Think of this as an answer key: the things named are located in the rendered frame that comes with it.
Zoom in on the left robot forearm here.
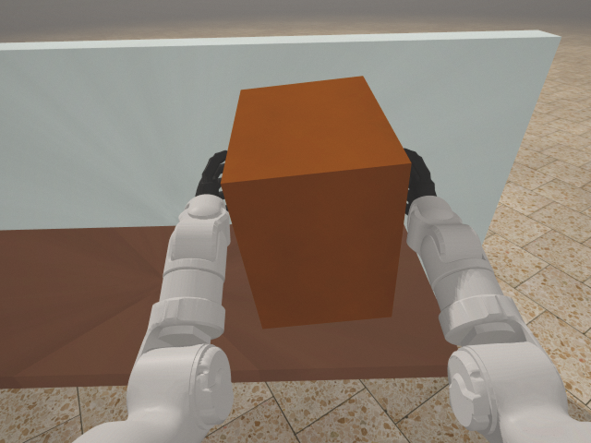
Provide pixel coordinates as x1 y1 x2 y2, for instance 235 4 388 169
127 194 231 413

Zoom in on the carton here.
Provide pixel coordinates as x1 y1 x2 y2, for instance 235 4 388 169
221 76 412 329

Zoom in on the table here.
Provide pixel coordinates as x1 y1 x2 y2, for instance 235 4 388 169
0 224 458 389

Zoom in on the left robot hand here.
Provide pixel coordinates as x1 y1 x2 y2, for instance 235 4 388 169
195 150 228 211

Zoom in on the robot left upper arm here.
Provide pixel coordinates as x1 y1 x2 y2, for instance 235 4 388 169
72 343 234 443

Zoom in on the robot right upper arm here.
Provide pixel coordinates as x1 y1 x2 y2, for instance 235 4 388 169
448 341 591 443

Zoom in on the right robot hand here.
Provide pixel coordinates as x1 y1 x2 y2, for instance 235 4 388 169
404 149 437 216

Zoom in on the right robot forearm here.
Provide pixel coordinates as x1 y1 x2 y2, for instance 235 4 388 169
406 196 568 412

